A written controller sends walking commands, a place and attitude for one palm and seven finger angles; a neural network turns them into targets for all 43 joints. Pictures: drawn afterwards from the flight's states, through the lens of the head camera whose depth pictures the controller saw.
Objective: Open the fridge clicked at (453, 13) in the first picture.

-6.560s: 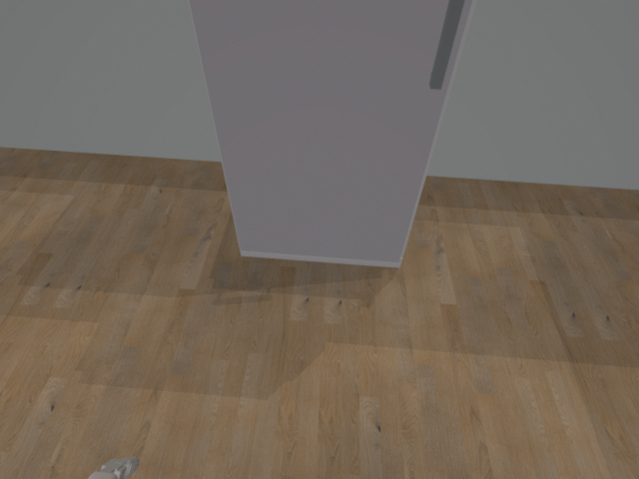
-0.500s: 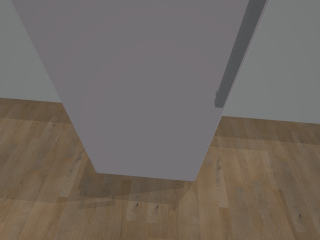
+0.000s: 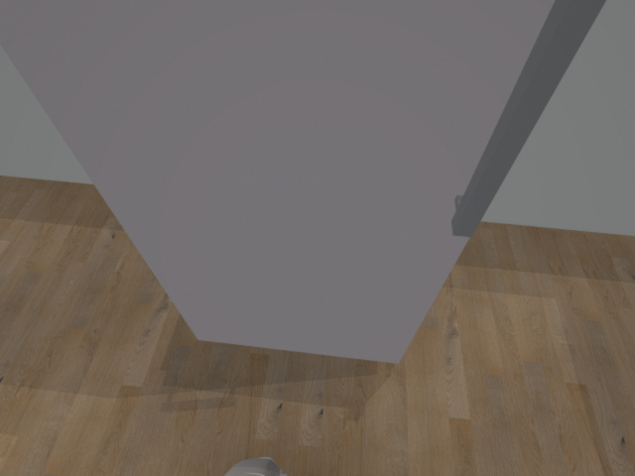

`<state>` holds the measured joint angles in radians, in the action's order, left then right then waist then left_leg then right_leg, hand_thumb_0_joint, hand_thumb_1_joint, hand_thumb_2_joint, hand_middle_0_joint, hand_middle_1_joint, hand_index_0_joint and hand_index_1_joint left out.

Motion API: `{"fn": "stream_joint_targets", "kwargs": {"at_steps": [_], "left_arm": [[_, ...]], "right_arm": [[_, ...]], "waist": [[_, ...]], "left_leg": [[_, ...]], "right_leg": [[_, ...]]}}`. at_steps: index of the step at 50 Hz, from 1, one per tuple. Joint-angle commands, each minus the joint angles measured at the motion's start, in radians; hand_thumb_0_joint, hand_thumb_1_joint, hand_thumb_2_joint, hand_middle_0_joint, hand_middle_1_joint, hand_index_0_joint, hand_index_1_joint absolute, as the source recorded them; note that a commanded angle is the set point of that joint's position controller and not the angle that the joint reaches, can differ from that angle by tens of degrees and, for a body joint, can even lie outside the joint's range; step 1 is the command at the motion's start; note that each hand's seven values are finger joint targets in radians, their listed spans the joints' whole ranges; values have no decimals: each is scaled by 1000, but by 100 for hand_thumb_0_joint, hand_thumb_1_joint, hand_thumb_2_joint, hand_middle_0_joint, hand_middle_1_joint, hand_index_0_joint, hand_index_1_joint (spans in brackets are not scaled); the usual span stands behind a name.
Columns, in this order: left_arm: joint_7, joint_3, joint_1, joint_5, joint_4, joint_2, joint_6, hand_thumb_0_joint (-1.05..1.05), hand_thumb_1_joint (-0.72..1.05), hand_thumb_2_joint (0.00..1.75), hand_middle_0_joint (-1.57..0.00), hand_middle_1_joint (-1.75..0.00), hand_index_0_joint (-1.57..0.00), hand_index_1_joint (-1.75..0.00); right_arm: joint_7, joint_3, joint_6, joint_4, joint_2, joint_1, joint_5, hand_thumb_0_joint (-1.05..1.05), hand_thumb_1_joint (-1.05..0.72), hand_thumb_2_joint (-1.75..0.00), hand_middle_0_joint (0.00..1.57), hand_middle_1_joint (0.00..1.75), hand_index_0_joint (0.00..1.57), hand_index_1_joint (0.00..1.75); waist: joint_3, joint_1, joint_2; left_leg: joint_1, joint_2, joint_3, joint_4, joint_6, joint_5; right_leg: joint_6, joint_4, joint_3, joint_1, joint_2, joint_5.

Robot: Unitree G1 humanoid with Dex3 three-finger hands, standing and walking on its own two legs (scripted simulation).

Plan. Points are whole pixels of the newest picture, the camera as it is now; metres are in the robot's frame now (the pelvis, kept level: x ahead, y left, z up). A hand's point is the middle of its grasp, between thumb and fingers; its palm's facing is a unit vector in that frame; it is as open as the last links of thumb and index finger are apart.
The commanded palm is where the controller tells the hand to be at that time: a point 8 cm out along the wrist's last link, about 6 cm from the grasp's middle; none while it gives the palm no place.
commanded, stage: come to a stop and stand still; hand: right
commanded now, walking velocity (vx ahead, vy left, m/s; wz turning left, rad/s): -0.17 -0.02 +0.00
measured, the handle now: (512, 109) +0.45 -0.15 +0.23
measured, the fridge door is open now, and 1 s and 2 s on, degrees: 0 0 0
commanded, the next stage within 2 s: look again from close up in 1.36 s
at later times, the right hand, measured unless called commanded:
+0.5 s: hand out of the picture +0.03 -0.21 -0.17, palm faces +0.09 +0.98 -0.18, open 7.3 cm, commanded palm none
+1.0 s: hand out of the picture -0.05 -0.16 -0.17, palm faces +0.02 +0.99 -0.16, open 7.3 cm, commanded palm none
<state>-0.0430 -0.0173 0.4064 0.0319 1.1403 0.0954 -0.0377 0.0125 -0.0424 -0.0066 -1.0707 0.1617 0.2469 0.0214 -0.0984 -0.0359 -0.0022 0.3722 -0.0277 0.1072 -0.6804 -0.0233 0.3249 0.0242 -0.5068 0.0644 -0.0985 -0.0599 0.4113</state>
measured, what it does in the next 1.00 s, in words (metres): steps on the spot: left foot, then right foot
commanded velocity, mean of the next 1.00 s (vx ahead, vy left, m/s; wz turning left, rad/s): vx -0.03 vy -0.02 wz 0.00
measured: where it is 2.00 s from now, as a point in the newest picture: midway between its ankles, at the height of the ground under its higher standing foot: outside the picture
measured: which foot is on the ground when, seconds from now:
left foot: up 0.00-0.00, down 0.02-0.34, up 0.36-0.62, down 0.64-1.00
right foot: down 0.00-0.04, up 0.06-0.30, down 0.32-1.00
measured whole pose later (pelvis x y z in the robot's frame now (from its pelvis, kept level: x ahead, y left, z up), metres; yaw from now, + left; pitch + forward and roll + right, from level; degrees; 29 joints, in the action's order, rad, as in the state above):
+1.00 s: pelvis -0.05 +0.00 +0.01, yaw -1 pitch -2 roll +0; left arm -0.02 0.00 0.29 0.02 1.13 0.15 0.02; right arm 0.03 0.01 0.00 -1.09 0.13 0.31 0.02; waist -0.03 -0.01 0.02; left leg 0.13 0.00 0.05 -0.44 -0.02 0.29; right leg -0.02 -0.41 0.11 -0.25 -0.03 0.14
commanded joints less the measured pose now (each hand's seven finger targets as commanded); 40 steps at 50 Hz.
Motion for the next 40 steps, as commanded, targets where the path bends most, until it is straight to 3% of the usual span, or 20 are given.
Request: {"fn": "stream_joint_targets", "kwargs": {"at_steps": [1,2,4,6,7,11,14,15,16,17,18,19,22,28,31,33,34,35,37,40], "left_arm": [[-6,43,51,-38,-50,124,-4,0,90,90,-20,-30,-20,-30],[-10,48,66,-41,-53,101,7,0,90,90,-20,-30,-20,-30],[-12,53,9,-41,-59,65,26,0,90,90,-20,-30,-20,-30],[-6,56,-15,-37,-55,64,43,0,90,90,-20,-30,-20,-30],[-1,57,-19,-36,-54,53,45,0,90,90,-20,-30,-20,-30],[14,60,-41,-24,-82,57,58,0,90,90,-20,-30,-20,-30],[17,62,1,-21,-83,64,47,0,90,90,-20,-30,-20,-30],[15,66,14,-20,-86,98,40,0,90,90,-20,-30,-20,-30],[13,80,-21,-11,-113,172,31,0,90,90,-20,-30,-20,-30],[10,81,-69,-7,-150,206,32,0,90,90,-20,-30,-20,-30],[9,76,-131,0,-171,211,33,0,90,90,-20,-30,-20,-30],[3,70,-180,-2,-182,184,27,0,90,90,-20,-30,-20,-30],[5,60,-233,-4,-205,169,26,0,90,90,-20,-30,-20,-30],[8,79,-137,-6,-177,200,24,0,90,90,-20,-30,-20,-30],[12,77,-142,-22,-166,188,21,0,90,90,-20,-30,-20,-30],[18,65,-154,-29,-167,142,17,0,90,90,-20,-30,-20,-30],[22,62,-158,-27,-165,139,17,0,90,90,-20,-30,-20,-30],[22,64,-161,-20,-152,138,23,0,90,90,-20,-30,-20,-30],[21,61,-155,-20,-133,145,27,0,90,90,-20,-30,-20,-30],[24,49,-152,-20,-101,145,30,0,90,90,-20,-30,-20,-30]], "right_arm": [[20,-27,-39,-18,162,239,-7,0,-90,-90,20,30,20,30],[23,-25,-36,-13,184,233,-11,0,-90,-90,20,30,20,30],[34,-23,-30,13,164,161,0,0,-90,-90,20,30,20,30],[41,-13,-19,35,133,86,4,0,-90,-90,20,30,20,30],[44,-20,-13,47,137,58,6,0,-90,-90,20,30,20,30],[40,-36,5,89,173,17,9,0,-90,-90,20,30,20,30],[36,-39,18,110,166,-21,1,0,-90,-90,20,30,20,30],[33,-33,24,120,134,-26,-4,0,-90,-90,20,30,20,30],[27,-23,35,138,78,-11,-11,0,-90,-90,20,30,20,30],[28,-18,40,148,62,-14,-8,0,-90,-90,20,30,20,30],[29,-21,47,142,78,-27,-4,0,-90,-90,20,30,20,30],[28,-23,55,126,72,-22,3,0,-90,-90,20,30,20,30],[18,-15,53,91,54,39,11,0,-90,-90,20,30,20,30],[18,6,24,99,39,32,5,0,-90,-90,20,30,20,30],[25,8,3,62,66,107,4,0,-90,-90,20,30,20,30],[31,10,-13,54,107,106,4,0,-90,-90,20,30,20,30],[30,15,-12,53,111,97,0,0,-90,-90,20,30,20,30],[29,15,-17,47,103,89,0,0,-90,-90,20,30,20,30],[30,25,-16,44,82,80,-1,0,-90,-90,20,30,20,30],[28,30,-10,32,77,91,-5,0,-90,-90,20,30,20,30]], "waist": [[222,97,155],[256,86,184],[177,87,247],[119,67,227],[114,61,156],[126,48,157],[141,10,121],[133,-1,50],[109,17,-181],[78,23,-272],[62,29,-190],[28,48,-205],[18,77,-116],[133,23,-92],[193,46,-22],[180,30,73],[171,25,50],[170,24,147],[121,24,167],[54,27,74]], "left_leg": [[-464,-269,-272,169,-92,-888],[-455,-377,-295,195,-184,-1160],[-354,-371,-275,193,-223,-1200],[-267,-331,-220,222,-208,-1050],[-257,-319,-197,229,-203,-989],[-165,-288,-182,257,-179,-693],[-77,-225,-148,185,-110,-461],[-27,-170,-116,120,-67,-313],[50,-56,-45,17,5,-8],[31,-11,-40,-150,28,238],[-2,-20,-99,-258,21,240],[-4,-31,-129,-296,22,189],[12,-27,-117,-306,29,81],[-35,-29,-68,70,47,127],[-193,-45,-96,325,38,-124],[-229,-153,-205,307,-9,-378],[-199,-167,-196,290,-20,-382],[-185,-137,-189,282,-18,-377],[-147,-120,-170,306,-11,-290],[-86,-104,-181,353,-9,-84]], "right_leg": [[-20,-199,-6,-242,-1,-206],[-9,-298,-9,-234,35,150],[-11,-443,-49,-287,17,239],[-8,-480,-61,-299,12,195],[-6,-436,-43,-293,18,174],[10,-314,8,-235,38,43],[7,-11,41,-60,46,-184],[-7,87,-1,8,-2,-274],[-82,180,-227,-29,-180,-432],[-182,250,-327,-139,-298,-545],[-228,263,-310,-221,-302,-471],[-211,286,-263,-270,-255,-403],[-185,268,-162,-247,-178,-326],[-203,192,-178,22,-182,-489],[-125,104,-128,-2,-116,-462],[-63,69,-62,-68,-47,-388],[-55,94,-61,-52,-33,-352],[-49,84,-51,-38,-38,-358],[-50,104,-51,-31,-46,-328],[-48,138,-59,-34,-49,-256]]}}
